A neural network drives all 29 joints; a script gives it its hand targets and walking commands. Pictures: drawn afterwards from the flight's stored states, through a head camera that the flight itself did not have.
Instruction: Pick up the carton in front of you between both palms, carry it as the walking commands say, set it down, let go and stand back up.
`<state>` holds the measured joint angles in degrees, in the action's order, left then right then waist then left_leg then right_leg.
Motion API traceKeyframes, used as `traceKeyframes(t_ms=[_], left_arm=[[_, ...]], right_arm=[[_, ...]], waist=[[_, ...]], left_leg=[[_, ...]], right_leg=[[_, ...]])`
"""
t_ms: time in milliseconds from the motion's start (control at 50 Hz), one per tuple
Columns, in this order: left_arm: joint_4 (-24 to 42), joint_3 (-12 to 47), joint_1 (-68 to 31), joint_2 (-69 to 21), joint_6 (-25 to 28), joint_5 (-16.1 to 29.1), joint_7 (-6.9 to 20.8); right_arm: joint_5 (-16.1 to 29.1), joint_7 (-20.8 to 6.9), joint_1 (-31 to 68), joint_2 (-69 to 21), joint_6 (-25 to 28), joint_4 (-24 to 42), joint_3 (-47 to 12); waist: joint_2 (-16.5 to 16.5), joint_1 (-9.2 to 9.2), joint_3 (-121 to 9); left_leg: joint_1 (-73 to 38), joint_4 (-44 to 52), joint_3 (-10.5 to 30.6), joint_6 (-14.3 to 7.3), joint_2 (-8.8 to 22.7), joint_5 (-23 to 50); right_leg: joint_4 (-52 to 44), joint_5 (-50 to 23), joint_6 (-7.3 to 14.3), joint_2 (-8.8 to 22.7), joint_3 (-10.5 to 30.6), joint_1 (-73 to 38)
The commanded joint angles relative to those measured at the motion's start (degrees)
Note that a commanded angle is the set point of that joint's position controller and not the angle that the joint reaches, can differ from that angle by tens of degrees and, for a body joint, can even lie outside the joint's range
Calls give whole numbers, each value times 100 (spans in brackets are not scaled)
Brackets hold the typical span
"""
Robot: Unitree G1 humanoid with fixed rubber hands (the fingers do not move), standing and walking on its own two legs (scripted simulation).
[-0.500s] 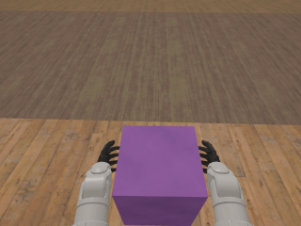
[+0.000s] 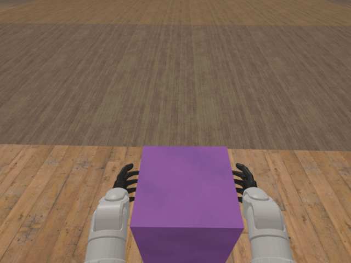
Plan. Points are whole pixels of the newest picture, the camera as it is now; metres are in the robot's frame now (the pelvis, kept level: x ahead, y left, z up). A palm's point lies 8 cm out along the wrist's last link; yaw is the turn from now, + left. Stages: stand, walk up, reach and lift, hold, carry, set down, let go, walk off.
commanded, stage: hold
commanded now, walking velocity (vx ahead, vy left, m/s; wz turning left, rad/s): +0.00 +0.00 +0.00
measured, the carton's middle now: (184, 207) +0.29 +0.00 -0.03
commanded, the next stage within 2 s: carry in 0.64 s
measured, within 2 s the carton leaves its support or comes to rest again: neither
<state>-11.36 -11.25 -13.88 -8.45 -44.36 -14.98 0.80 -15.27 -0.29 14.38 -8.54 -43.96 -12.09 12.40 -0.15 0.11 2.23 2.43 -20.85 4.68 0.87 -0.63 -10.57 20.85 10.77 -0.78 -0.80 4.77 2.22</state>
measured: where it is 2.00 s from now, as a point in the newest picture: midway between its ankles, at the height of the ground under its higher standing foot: (175, 213)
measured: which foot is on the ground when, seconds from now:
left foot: down 0.00-1.00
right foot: down 0.00-1.00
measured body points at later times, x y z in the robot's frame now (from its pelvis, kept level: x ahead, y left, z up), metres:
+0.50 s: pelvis +0.00 +0.00 +0.00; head -0.04 +0.00 +0.45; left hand +0.30 +0.15 +0.04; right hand +0.30 -0.15 +0.04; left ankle +0.02 +0.13 -0.75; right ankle +0.02 -0.13 -0.75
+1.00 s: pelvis +0.09 +0.01 -0.02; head +0.05 +0.01 +0.43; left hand +0.38 +0.16 +0.06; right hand +0.38 -0.14 +0.06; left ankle +0.02 +0.13 -0.75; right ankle +0.05 -0.11 -0.74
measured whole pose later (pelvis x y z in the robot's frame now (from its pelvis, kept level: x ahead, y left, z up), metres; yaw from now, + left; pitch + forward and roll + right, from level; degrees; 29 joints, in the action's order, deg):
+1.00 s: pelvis +0.09 +0.01 -0.02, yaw -2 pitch +5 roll +0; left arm 9.1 -7.1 -8.8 -5.1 -61.7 -6.2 -3.3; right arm -8.0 4.8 10.9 -7.9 -60.8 6.2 5.6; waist 0.7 0.5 -11.9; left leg 14.0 -33.4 -0.8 0.2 1.3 -24.2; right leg 37.1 24.5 -0.3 0.8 -2.5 18.8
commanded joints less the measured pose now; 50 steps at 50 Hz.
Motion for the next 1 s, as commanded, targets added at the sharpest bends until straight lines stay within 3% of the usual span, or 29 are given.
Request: traceKeyframes(t_ms=[0,200,600,620,660,680,700,760,840,860,880,900,920,940,960,980], left_arm=[[328,3094,-3011,-5185,251,1409,1260],[50,3022,-3238,-5258,279,1355,1279],[481,3137,-2638,-5149,228,1442,1206],[456,3236,-2861,-5219,188,1513,1210],[657,3363,-2896,-5227,153,1648,1190],[792,3459,-2988,-5242,125,1721,1168],[927,3561,-3085,-5248,88,1795,1146],[1364,3933,-2977,-5145,-180,2024,1034],[1845,4217,-2803,-4746,-850,2308,869],[1930,4263,-2784,-4651,-1039,2382,834],[2050,4307,-2825,-4599,-1217,2476,816],[2186,4402,-2757,-4613,-1407,2621,800],[2356,4491,-2772,-4656,-1583,2784,805],[2513,4558,-2825,-4697,-1732,2957,833],[2628,4643,-2879,-4798,-1832,3124,867],[2729,4695,-2785,-4909,-1920,3251,890]], right_arm=[[1471,-1361,3029,-5187,224,326,-3158],[1396,-1387,3242,-5232,257,48,-3065],[1471,-1306,2641,-5130,203,476,-3188],[1583,-1309,2837,-5113,167,508,-3291],[1714,-1291,2876,-5162,129,655,-3446],[1785,-1274,2967,-5171,102,805,-3554],[1848,-1250,3071,-5170,66,956,-3663],[2136,-1154,3068,-5098,-207,1387,-4075],[2509,-1053,2973,-4796,-887,1841,-4409],[2591,-1026,2924,-4701,-1080,1892,-4433],[2668,-1008,2876,-4636,-1254,1934,-4431],[2741,-968,2661,-4613,-1418,1978,-4466],[2792,-922,2473,-4586,-1558,2058,-4459],[2799,-867,2323,-4615,-1687,2181,-4463],[2843,-818,2368,-4631,-1800,2497,-4497],[2913,-776,2417,-4685,-1916,2800,-4578]], waist=[[8,2,-1212],[15,5,-1260],[17,7,-1408],[-29,-12,-1743],[-30,-1,-1657],[-32,-4,-1484],[-61,4,-1342],[-199,32,-1812],[-401,29,-1723],[-267,8,-1645],[114,-30,-1618],[824,-73,-1659],[1381,-108,-1644],[1487,-123,-1471],[1223,-131,-1474],[934,-98,-1654]], left_leg=[[-142,290,-131,-66,-486,333],[-114,260,-149,-61,-470,113],[-350,282,-107,-24,-504,1029],[279,-271,-225,-50,615,471],[855,-38,-26,-143,491,-1994],[1162,-5,27,-167,455,-2786],[1326,-83,23,-167,450,-2825],[1228,-613,-175,-144,427,-1759],[1602,-786,-252,-201,447,-1924],[1490,-686,-132,-262,556,-1873],[1144,-478,218,-377,783,-1812],[512,-139,809,-577,1115,-1413],[-232,78,1476,-856,1525,-473],[-504,64,1831,-1112,1806,625],[-510,-82,1654,-1169,1840,1406],[-263,-330,1187,-1016,1699,1454]], right_leg=[[-313,-336,40,-477,-150,-4],[-279,-108,44,-460,-166,68],[-295,-1027,-4,-499,-112,-216],[201,-546,49,606,-146,349],[-40,1967,138,529,98,816],[-121,2801,162,520,193,1050],[-127,2918,193,549,258,1194],[40,2070,349,682,336,1123],[103,2309,553,900,669,1316],[371,2028,522,814,481,1506],[911,1652,433,638,136,1918],[1729,1168,274,364,-405,2534],[2196,1166,117,119,-834,3334],[2020,1614,50,79,-1071,3772],[1566,1740,39,94,-1147,3594],[880,1369,52,96,-1206,2879]])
